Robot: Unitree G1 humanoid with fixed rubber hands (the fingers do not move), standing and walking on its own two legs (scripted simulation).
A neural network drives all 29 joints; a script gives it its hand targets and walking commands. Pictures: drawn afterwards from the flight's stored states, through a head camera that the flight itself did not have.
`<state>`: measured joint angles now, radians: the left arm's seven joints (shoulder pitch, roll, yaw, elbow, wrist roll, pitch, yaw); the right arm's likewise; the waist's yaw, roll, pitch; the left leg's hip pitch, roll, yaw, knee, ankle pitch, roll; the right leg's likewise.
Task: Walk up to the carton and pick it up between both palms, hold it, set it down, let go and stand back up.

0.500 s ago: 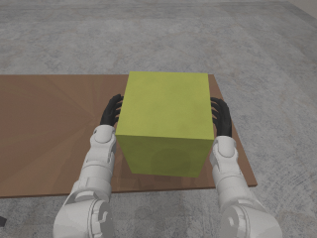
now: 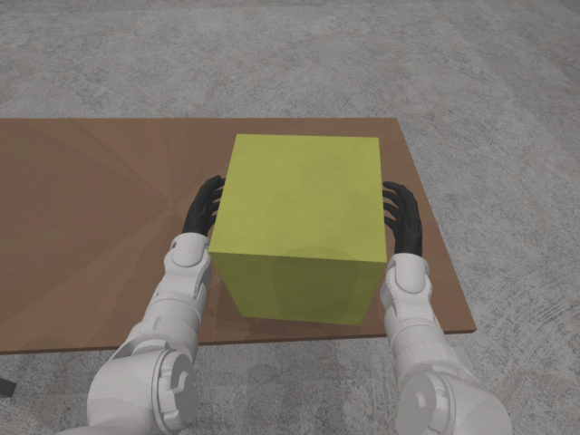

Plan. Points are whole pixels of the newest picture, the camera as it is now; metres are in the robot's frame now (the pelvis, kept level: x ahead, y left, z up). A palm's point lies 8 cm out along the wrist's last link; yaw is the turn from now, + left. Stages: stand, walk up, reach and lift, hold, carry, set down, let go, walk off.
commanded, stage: set down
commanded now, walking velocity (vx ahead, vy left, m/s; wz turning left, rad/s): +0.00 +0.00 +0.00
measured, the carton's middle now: (303, 236) +0.42 -0.02 -0.01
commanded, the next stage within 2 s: none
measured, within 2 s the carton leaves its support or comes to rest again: rests again in 1.04 s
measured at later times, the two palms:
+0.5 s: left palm (206, 232) +0.41 +0.14 +0.00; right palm (398, 250) +0.38 -0.16 +0.01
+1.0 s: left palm (212, 238) +0.43 +0.13 -0.04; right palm (391, 264) +0.38 -0.16 -0.04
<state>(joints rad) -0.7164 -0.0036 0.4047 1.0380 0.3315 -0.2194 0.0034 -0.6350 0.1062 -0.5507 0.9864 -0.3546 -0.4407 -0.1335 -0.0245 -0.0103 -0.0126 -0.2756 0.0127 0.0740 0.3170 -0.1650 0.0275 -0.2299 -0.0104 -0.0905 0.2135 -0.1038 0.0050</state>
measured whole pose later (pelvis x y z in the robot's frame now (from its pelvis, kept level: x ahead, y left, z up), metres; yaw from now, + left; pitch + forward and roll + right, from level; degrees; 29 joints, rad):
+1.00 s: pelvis +0.00 +0.00 -0.01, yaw +1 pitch +23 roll -2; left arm -0.87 0.07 0.43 1.36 0.33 -0.47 0.05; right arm -0.70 0.11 -0.71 1.11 -0.46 -0.55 -0.14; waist -0.06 0.03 -0.12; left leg -0.67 0.03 0.04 0.46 -0.19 0.03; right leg -0.60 -0.01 -0.12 0.32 -0.13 0.00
